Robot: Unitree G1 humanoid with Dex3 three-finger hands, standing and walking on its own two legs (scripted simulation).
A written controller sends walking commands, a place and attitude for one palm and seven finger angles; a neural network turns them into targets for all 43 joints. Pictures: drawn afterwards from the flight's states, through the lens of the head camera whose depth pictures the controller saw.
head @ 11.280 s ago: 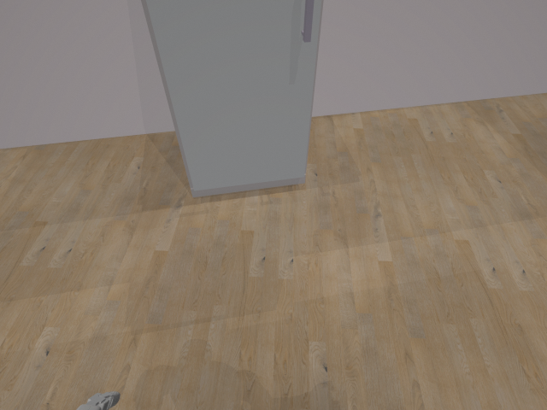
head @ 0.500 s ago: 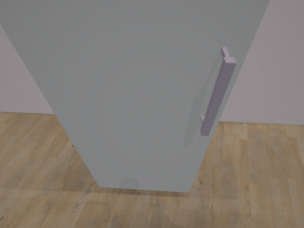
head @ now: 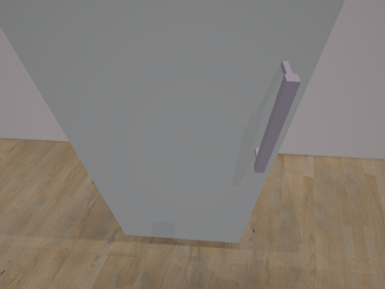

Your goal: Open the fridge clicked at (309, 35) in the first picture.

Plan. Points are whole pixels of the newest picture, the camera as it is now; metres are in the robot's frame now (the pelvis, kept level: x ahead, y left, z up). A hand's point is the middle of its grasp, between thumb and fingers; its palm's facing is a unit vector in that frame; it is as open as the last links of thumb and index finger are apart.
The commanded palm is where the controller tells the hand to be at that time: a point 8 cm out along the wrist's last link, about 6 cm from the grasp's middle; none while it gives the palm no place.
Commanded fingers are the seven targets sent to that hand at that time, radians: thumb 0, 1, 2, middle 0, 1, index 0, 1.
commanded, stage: look again from close up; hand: right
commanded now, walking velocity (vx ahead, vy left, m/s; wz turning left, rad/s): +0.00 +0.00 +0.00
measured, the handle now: (270, 124) +0.41 -0.13 +0.14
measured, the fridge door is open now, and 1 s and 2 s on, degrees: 0 0 0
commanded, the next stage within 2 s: raise the hand to about handle height in 0.38 s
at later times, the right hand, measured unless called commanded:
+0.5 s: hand out of the picture +0.01 -0.20 -0.17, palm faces -0.01 +0.97 -0.25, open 7.4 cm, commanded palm +0.09 -0.25 -0.07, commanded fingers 0.00 -0.85 -0.88 0.20 0.33 0.20 0.33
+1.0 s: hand out of the picture +0.11 -0.23 -0.01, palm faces +0.21 +0.98 -0.07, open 9.2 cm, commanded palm +0.12 -0.27 +0.01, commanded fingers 0.00 -0.27 -0.63 0.25 0.70 0.25 0.70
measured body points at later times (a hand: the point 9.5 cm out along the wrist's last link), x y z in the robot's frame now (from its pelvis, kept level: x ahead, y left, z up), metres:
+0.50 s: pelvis +0.00 +0.00 +0.00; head +0.01 -0.01 +0.45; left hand +0.05 +0.25 -0.15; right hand +0.01 -0.25 -0.16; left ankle -0.07 +0.13 -0.74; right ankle +0.04 -0.11 -0.74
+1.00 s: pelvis -0.05 +0.03 -0.06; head -0.03 +0.01 +0.39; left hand +0.16 +0.27 -0.11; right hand +0.10 -0.28 +0.00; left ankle -0.07 +0.13 -0.74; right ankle +0.04 -0.11 -0.74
